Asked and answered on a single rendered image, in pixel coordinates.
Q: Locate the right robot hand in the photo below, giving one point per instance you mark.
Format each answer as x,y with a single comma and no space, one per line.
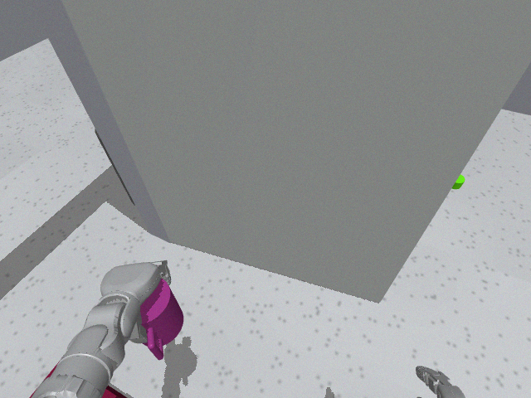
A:
438,383

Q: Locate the left robot arm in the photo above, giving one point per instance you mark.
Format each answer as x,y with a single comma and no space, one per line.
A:
95,352

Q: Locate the left robot hand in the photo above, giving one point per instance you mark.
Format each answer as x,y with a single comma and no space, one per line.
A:
140,280

